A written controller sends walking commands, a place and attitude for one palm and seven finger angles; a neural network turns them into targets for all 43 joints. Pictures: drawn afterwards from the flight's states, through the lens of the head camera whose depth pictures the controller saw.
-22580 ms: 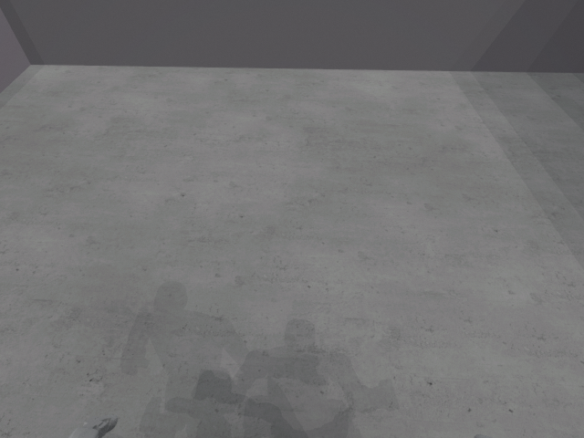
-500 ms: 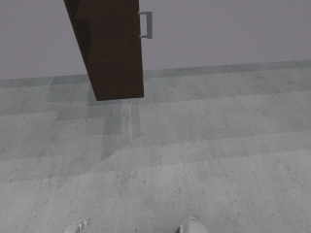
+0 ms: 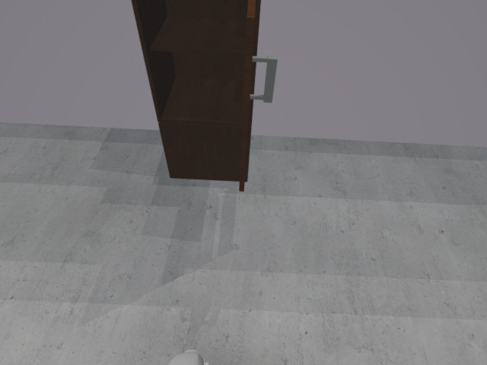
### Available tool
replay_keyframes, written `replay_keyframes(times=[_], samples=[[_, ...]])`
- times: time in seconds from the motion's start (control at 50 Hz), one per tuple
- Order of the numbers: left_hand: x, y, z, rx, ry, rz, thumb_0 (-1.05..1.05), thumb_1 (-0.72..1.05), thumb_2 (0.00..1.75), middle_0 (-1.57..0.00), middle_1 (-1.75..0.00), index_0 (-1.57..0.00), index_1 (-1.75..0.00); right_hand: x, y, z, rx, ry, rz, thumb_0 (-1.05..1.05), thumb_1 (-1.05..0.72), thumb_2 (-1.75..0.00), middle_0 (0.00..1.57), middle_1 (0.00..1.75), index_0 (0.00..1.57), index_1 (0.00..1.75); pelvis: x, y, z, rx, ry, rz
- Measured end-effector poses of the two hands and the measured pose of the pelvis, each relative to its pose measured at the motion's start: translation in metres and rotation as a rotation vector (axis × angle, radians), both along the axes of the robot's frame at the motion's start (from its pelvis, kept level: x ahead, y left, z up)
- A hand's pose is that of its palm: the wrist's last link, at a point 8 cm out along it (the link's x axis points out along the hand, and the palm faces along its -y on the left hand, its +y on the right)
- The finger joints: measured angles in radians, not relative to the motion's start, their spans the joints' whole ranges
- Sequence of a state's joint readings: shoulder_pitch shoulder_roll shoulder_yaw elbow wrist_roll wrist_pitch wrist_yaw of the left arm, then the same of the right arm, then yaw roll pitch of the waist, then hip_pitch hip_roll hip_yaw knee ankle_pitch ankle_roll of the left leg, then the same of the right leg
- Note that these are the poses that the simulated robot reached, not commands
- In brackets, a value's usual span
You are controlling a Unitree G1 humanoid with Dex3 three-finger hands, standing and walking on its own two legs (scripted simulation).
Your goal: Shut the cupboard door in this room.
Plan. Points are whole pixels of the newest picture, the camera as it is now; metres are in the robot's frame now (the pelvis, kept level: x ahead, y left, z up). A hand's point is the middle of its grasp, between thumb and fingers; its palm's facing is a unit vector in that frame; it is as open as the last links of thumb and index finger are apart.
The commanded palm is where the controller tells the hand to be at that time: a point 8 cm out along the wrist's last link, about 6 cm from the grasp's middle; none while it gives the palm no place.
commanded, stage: stand and wait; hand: left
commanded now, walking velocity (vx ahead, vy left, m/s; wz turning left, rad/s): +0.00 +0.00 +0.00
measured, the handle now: (262, 79) +0.79 +0.03 +0.07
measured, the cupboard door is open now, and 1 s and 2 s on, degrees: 89 89 89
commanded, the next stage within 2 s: look at it before walking up in 1.18 s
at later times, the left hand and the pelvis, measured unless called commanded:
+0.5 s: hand out of the picture +0.10 +0.20 -0.17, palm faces +0.01 -0.97 -0.22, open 7.3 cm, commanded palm none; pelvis +0.07 +0.02 +0.00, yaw -1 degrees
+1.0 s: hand out of the picture +0.06 +0.13 -0.17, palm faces +0.03 -0.99 -0.14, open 7.4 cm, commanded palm none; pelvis +0.09 -0.01 +0.00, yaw +0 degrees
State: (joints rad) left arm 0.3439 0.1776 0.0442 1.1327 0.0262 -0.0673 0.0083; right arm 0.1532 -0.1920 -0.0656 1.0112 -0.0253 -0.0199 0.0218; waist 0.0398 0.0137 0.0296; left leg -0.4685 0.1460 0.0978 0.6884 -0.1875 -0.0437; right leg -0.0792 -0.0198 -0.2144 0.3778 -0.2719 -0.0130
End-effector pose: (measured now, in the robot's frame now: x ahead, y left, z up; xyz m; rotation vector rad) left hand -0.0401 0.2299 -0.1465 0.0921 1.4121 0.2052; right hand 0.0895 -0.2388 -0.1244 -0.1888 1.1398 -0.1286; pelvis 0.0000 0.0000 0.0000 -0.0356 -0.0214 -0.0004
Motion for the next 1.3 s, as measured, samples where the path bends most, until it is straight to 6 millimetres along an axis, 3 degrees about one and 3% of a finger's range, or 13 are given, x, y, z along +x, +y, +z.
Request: replay_keyframes(times=[0.08,0.14,0.22,0.34,0.44,0.52,0.68,0.8,0.9,1.1,1.3], samples=[[-0.004,0.004,-0.016,-0.055,0.098,0.041,0.0,0.92,0.89,-0.2,-0.29,-0.2,-0.3,0.049,0.025,-0.003,-0.029,-0.027,0.051,0.0,-0.92,-0.9,0.2,0.29,0.2,0.3,0.031,0.021,-0.01,-0.008,-0.001,0.007],[0.007,0.008,-0.019,-0.075,0.14,0.027,0.0,0.92,0.89,-0.2,-0.29,-0.19,-0.3,0.062,0.045,-0.001,-0.022,-0.033,0.052,0.0,-0.92,-0.9,0.2,0.29,0.2,0.3,0.044,0.031,-0.009,0.006,-0.01,-0.017],[0.041,0.015,-0.013,-0.073,0.115,-0.012,0.01,0.91,0.89,-0.2,-0.29,-0.19,-0.3,0.059,0.062,-0.001,0.003,-0.024,-0.016,-0.02,-0.93,-0.89,0.2,0.29,0.2,0.3,0.054,0.039,-0.002,0.007,-0.018,-0.024],[0.104,0.023,-0.008,-0.025,-0.022,-0.06,0.01,0.91,0.89,-0.2,-0.29,-0.19,-0.3,0.047,0.05,-0.007,0.003,0.007,-0.064,-0.04,-0.96,-0.89,0.21,0.3,0.21,0.3,0.061,0.038,-0.001,0.036,-0.021,-0.019],[0.128,0.023,-0.004,0.039,-0.087,-0.084,0.01,0.94,0.89,-0.2,-0.29,-0.19,-0.3,0.021,0.036,-0.025,0.031,0.089,-0.098,-0.03,-0.96,-0.89,0.2,0.3,0.21,0.3,0.066,0.025,-0.007,0.064,-0.036,-0.022],[0.129,0.013,0.007,0.042,-0.088,-0.098,0.01,0.93,0.89,-0.2,-0.29,-0.19,-0.3,-0.005,0.031,-0.029,0.057,0.169,-0.116,-0.02,-0.95,-0.89,0.2,0.29,0.2,0.3,0.072,0.018,-0.002,0.049,-0.034,-0.014],[0.118,-0.011,0.006,0.009,-0.013,-0.098,0.01,0.92,0.89,-0.2,-0.29,-0.2,-0.3,-0.061,0.038,-0.024,0.097,0.338,-0.148,0.0,-0.92,-0.9,0.2,0.29,0.2,0.3,0.078,0.002,0.003,0.046,-0.015,-0.014],[0.106,-0.028,0.005,-0.019,0.028,-0.071,0.01,0.92,0.89,-0.2,-0.29,-0.2,-0.3,-0.08,0.045,-0.022,0.116,0.42,-0.156,0.0,-0.92,-0.9,0.2,0.29,0.2,0.3,0.083,-0.004,0.005,0.043,-0.007,-0.008],[0.1,-0.04,0.004,-0.036,0.048,-0.055,0.01,0.91,0.89,-0.2,-0.29,-0.2,-0.3,-0.072,0.047,-0.023,0.124,0.41,-0.155,0.0,-0.91,-0.9,0.2,0.29,0.2,0.3,0.087,-0.007,0.005,0.042,-0.006,-0.006],[0.099,-0.049,0.001,-0.053,0.047,-0.04,0.0,0.91,0.89,-0.2,-0.29,-0.2,-0.3,-0.027,0.043,-0.025,0.113,0.307,-0.126,0.0,-0.91,-0.9,0.2,0.29,0.2,0.3,0.094,-0.008,0.004,0.041,-0.004,-0.006],[0.103,-0.043,0.001,-0.045,0.052,-0.04,0.0,0.91,0.89,-0.2,-0.29,-0.2,-0.3,-0.017,0.034,-0.023,0.085,0.298,-0.127,0.01,-0.92,-0.9,0.2,0.29,0.2,0.3,0.1,-0.006,0.004,0.041,-0.002,-0.008]])
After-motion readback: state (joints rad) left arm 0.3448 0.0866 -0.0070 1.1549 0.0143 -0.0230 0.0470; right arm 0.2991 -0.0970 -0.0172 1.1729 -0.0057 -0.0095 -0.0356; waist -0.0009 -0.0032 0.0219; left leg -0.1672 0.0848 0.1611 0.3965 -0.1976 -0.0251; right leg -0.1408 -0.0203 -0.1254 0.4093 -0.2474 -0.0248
